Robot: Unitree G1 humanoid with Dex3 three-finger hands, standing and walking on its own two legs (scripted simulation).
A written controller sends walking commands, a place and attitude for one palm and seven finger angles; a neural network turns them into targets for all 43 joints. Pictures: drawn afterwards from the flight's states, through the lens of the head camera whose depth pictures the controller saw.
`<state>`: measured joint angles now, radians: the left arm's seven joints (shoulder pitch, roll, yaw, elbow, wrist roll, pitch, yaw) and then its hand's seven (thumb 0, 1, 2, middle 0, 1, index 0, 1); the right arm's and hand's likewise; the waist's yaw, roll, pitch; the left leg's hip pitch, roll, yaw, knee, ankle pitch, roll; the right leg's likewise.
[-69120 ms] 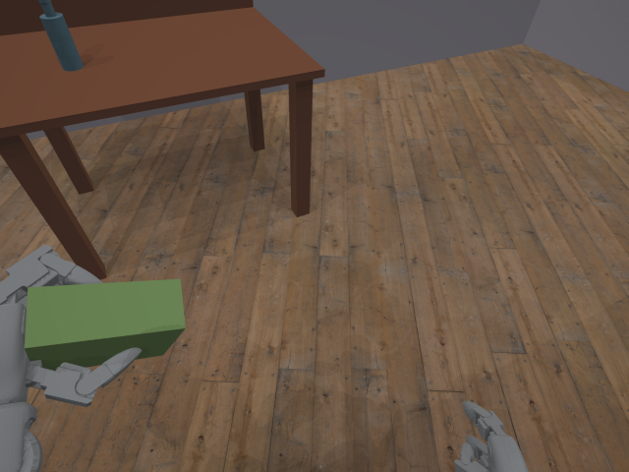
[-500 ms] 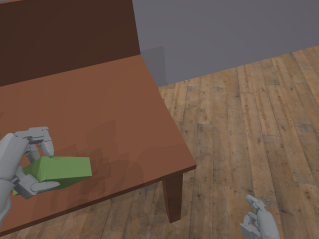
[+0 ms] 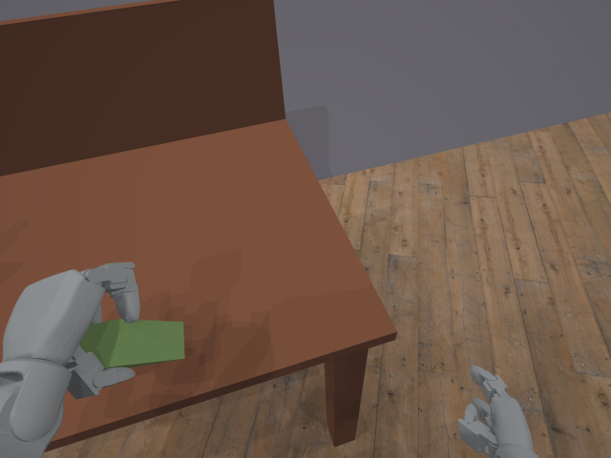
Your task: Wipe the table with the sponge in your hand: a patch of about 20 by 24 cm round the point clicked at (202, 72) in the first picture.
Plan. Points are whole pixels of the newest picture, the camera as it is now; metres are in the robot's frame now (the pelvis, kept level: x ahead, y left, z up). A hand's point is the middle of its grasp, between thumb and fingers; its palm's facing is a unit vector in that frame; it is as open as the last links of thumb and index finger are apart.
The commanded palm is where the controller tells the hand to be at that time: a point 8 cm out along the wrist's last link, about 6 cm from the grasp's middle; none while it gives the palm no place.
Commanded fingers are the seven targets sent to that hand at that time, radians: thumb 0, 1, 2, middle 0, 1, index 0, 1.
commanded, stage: turn the palm down, sponge in hand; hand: left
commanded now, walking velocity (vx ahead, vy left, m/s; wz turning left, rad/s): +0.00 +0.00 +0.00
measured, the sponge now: (127, 347) +0.22 +0.27 +0.05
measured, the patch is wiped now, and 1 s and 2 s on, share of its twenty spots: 0.95 0.95 0.95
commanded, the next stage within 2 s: move the sponge above the wiping area in 0.98 s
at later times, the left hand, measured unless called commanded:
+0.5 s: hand (61, 306) +0.23 +0.31 +0.13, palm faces +0.12 -0.08 -0.99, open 8.7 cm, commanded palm +0.19 +0.30 +0.18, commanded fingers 0.00 0.10 1.30 -1.20 -1.60 -1.20 -1.60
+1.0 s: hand (64, 297) +0.24 +0.32 +0.13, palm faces +0.10 -0.08 -0.99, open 8.7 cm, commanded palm +0.20 +0.29 +0.18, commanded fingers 0.00 0.10 1.30 -1.20 -1.60 -1.20 -1.60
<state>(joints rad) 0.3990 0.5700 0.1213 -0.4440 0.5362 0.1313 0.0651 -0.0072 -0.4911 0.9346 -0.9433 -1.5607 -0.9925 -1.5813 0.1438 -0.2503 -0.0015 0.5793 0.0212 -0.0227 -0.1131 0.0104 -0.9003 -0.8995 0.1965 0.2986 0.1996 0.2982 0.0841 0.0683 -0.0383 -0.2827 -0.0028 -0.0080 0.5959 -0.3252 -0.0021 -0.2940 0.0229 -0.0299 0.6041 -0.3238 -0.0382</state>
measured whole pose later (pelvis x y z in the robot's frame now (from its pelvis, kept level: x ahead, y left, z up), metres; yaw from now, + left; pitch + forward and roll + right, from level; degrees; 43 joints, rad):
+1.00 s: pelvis +0.01 +0.01 +0.02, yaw +0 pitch -1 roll +0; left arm 0.15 0.52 0.01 -0.23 0.86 0.44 0.00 -0.01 -0.48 0.93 -0.94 -1.57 -1.00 -1.59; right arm 0.00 -0.27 0.03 0.65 0.04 0.07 -0.04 0.01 -0.90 -0.90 0.20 0.30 0.20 0.30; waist 0.12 0.11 -0.01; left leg -0.13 -0.02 -0.01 0.41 -0.25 0.01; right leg -0.14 0.01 -0.03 0.41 -0.24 -0.03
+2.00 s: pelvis +0.00 +0.02 +0.01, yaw +0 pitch -1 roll +0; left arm 0.24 0.49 -0.06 -0.14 0.87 0.32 -0.05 -0.01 -0.48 0.93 -0.94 -1.57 -1.00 -1.59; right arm 0.03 -0.28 0.02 0.65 0.03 0.04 -0.06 0.01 -0.90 -0.90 0.20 0.30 0.20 0.30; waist 0.13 0.09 0.01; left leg -0.16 -0.03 0.00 0.43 -0.25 0.03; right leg -0.17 0.00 -0.02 0.43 -0.24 -0.02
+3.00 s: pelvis +0.00 +0.01 +0.01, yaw -1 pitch -1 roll +0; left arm 0.26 0.49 0.03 -0.06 0.94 0.15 0.14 -0.01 -0.49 0.93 -0.95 -1.57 -1.01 -1.59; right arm 0.06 -0.25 -0.02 0.70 0.02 0.02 -0.06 0.01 -0.90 -0.90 0.20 0.30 0.20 0.30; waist 0.14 0.08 -0.01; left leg -0.18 0.00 0.00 0.46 -0.26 0.01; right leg -0.18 0.03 -0.01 0.44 -0.24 -0.03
